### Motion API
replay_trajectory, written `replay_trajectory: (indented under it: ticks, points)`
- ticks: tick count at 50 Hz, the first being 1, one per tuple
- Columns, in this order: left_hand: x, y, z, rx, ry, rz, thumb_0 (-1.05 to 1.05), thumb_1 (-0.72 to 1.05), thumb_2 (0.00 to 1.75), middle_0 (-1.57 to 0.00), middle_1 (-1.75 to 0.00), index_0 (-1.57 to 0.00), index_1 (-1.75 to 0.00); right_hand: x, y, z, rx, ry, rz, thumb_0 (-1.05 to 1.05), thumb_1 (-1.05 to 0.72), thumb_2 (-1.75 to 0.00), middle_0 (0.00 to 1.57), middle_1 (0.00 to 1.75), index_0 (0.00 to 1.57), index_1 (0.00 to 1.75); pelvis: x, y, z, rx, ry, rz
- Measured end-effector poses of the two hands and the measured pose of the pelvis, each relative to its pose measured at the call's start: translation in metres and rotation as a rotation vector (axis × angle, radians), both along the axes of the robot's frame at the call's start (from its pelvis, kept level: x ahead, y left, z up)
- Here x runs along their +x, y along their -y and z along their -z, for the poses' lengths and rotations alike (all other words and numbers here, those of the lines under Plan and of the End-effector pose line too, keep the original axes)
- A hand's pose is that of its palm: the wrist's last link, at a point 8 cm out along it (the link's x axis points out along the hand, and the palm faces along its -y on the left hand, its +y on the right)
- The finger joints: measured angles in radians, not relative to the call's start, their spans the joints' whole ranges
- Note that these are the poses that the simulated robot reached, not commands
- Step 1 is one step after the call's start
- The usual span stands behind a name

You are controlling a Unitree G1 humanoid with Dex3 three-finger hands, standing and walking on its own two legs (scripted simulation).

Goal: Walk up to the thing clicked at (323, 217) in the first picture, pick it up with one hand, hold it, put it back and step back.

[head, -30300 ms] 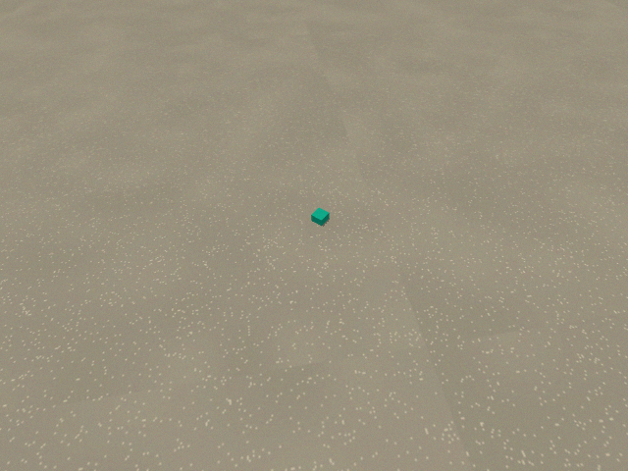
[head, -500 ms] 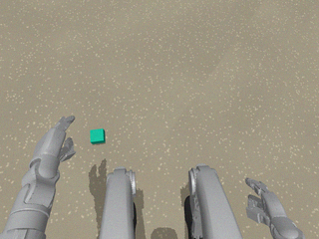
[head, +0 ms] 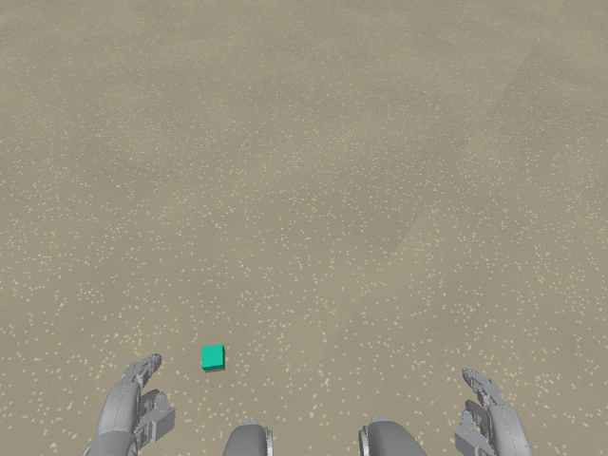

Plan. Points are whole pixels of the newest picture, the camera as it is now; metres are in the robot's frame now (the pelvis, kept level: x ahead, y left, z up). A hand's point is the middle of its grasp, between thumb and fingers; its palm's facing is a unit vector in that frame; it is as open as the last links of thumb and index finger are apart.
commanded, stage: home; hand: left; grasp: from above
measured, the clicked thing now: (213, 357) +0.46 +0.26 -0.65
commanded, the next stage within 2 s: none
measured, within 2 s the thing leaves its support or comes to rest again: neither
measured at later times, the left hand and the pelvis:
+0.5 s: hand (158, 433) +0.18 +0.18 +0.00, palm faces +0.08 -0.98 -0.20, open 7.4 cm; pelvis +0.03 +0.00 +0.04, yaw +1 degrees
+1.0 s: hand (159, 436) +0.18 +0.18 +0.00, palm faces +0.06 -0.98 -0.21, open 7.4 cm; pelvis +0.02 +0.00 +0.04, yaw +1 degrees
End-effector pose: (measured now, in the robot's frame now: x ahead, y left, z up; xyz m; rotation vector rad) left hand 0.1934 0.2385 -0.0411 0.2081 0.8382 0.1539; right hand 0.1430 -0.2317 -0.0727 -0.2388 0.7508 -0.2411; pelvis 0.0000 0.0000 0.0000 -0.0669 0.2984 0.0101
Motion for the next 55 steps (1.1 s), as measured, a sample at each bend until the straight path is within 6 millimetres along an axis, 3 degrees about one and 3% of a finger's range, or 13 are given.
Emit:
replay_trajectory:
  ticks: [7, 13, 19, 25, 44, 55]
  points:
    - [-0.011, 0.005, -0.049, -0.024, 0.026, -0.008, 0.01, 0.9, 0.9, -0.21, -0.3, -0.2, -0.3, 0.006, 0.006, -0.038, -0.025, 0.068, 0.032, 0.01, -0.9, -0.9, 0.21, 0.3, 0.2, 0.3, 0.018, -0.002, -0.03, 0.007, 0.061, -0.002]
    - [-0.02, 0.006, -0.069, -0.027, 0.041, -0.008, 0.01, 0.91, 0.9, -0.21, -0.3, -0.2, -0.3, 0.026, 0.007, -0.056, -0.032, 0.143, 0.012, 0.01, -0.9, -0.9, 0.21, 0.3, 0.2, 0.3, 0.026, -0.002, -0.041, 0.012, 0.097, -0.007]
    - [-0.027, 0.006, -0.068, -0.035, 0.027, -0.018, 0.01, 0.91, 0.9, -0.21, -0.3, -0.2, -0.3, 0.044, 0.005, -0.065, -0.036, 0.197, -0.032, 0.01, -0.9, -0.9, 0.21, 0.3, 0.2, 0.3, 0.027, 0.0, -0.043, 0.017, 0.116, -0.015]
    - [-0.029, 0.008, -0.064, -0.039, 0.023, -0.023, 0.01, 0.91, 0.9, -0.2, -0.3, -0.2, -0.3, 0.05, 0.005, -0.067, -0.04, 0.212, -0.06, 0.01, -0.9, -0.9, 0.21, 0.3, 0.2, 0.3, 0.026, 0.003, -0.043, 0.02, 0.127, -0.018]
    - [-0.03, 0.01, -0.066, -0.033, 0.028, -0.005, 0.01, 0.91, 0.9, -0.2, -0.3, -0.2, -0.3, 0.025, 0.009, -0.058, -0.036, 0.159, -0.029, 0.01, -0.9, -0.9, 0.21, 0.3, 0.21, 0.3, 0.02, 0.003, -0.043, 0.021, 0.136, -0.012]
    - [-0.033, 0.01, -0.066, -0.036, 0.029, -0.003, 0.01, 0.91, 0.9, -0.2, -0.3, -0.2, -0.3, 0.023, 0.009, -0.059, -0.038, 0.174, -0.026, 0.01, -0.9, -0.9, 0.21, 0.3, 0.2, 0.3, 0.017, 0.003, -0.043, 0.02, 0.141, -0.011]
